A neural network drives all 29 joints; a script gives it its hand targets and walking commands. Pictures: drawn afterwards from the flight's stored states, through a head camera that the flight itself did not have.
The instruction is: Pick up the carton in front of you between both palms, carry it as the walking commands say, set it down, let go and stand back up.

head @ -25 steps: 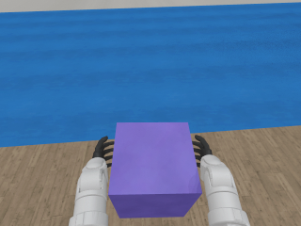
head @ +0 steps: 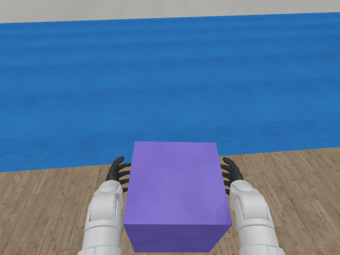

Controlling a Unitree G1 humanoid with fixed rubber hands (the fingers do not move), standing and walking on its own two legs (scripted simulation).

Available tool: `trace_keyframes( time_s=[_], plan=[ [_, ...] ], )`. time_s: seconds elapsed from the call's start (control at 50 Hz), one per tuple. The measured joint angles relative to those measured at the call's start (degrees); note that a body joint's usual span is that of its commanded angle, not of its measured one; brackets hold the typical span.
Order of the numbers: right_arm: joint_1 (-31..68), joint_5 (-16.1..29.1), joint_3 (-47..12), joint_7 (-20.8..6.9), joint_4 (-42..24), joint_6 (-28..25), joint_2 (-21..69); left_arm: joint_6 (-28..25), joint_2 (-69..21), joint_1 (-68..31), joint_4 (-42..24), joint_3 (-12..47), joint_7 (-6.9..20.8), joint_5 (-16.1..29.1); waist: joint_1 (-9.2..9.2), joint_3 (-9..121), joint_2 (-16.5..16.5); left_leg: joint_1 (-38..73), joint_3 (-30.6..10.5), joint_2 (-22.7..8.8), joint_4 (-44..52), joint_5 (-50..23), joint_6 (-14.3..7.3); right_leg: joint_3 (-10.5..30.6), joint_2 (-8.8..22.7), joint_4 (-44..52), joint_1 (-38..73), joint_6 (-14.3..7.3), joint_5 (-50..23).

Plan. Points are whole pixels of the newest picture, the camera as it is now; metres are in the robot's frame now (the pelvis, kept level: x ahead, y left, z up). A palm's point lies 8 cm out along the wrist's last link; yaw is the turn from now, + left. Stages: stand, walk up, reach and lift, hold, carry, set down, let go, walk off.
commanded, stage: hold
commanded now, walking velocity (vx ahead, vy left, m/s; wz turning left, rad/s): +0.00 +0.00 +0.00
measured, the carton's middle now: (173, 199) +0.29 +0.00 -0.03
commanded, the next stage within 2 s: carry in 1.12 s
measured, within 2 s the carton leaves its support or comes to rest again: neither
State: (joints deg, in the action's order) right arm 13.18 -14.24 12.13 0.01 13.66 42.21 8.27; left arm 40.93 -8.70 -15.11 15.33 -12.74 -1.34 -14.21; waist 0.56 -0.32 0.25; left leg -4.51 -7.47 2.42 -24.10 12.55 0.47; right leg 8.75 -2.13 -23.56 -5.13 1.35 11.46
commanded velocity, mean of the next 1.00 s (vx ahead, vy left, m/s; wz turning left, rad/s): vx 0.00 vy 0.00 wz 0.00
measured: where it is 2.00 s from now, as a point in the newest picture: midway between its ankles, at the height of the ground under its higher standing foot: outside the picture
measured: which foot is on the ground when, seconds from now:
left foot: down 0.00-1.00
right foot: down 0.00-1.00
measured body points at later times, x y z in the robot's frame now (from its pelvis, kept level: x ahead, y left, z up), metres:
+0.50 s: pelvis -0.01 -0.01 +0.00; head -0.06 -0.01 +0.45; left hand +0.29 +0.15 +0.04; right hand +0.29 -0.15 +0.04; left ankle +0.02 +0.13 -0.74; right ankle +0.03 -0.14 -0.74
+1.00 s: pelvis +0.00 +0.00 +0.00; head -0.05 +0.00 +0.45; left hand +0.29 +0.16 +0.04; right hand +0.29 -0.15 +0.03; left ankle +0.02 +0.13 -0.74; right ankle +0.03 -0.14 -0.74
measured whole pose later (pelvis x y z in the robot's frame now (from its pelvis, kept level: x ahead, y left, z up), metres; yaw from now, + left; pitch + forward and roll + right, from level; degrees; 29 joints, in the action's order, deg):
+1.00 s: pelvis +0.00 +0.00 +0.00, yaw +0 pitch -8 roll +0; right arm 12.3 -14.3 10.8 -0.2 11.6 44.6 8.1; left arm 43.8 -8.4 -13.7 12.5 -11.2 -0.8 -15.1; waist 0.1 -0.8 0.5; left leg -3.4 -7.0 2.5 -22.7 11.7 0.3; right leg 8.3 -1.7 -22.4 -4.0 1.4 10.9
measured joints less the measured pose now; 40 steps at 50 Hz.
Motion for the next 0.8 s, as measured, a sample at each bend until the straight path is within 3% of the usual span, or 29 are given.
trace_keyframes(
  time_s=[0.14, 0.44, 0.8],
  plan=[
    [-0.34, 0.21, -1.48, 0.53, -1.17, 2.98, -0.08, 2.03, 0.31, 1.33, -1.29, 0.28, 0.80, -0.40, -0.14, -0.07, 0.39, 1.62, -0.37, -0.09, 1.35, -1.04, 0.18, -0.44, 0.10, 1.12, 1.65, -0.15, -0.81],
    [3.78, -1.66, 2.00, -0.07, 1.97, 1.84, 0.90, 1.24, 0.03, -3.41, 2.29, -2.61, 1.51, -1.99, -0.57, -1.12, 0.27, -0.45, -0.71, -0.27, -0.68, -0.70, 0.58, -1.25, -0.23, -0.84, -0.24, -0.45, -0.41],
    [-0.35, 0.04, -1.66, 0.12, -0.57, 2.10, -0.04, 2.33, 0.52, 2.43, -2.69, 1.26, 0.54, -0.97, -0.06, -0.19, -0.35, 0.98, 0.02, -0.18, 1.00, -0.41, -0.06, -0.74, 0.22, 1.63, 1.46, -0.14, -0.52]
  ],
)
